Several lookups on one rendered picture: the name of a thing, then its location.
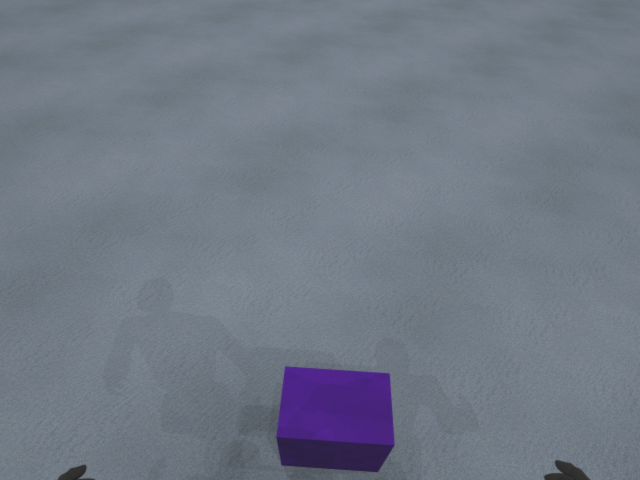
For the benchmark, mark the carton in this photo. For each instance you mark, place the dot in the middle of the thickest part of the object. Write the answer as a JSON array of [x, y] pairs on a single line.
[[335, 419]]

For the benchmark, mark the robot right hand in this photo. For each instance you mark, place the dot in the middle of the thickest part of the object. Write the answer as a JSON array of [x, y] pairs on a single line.
[[569, 472]]

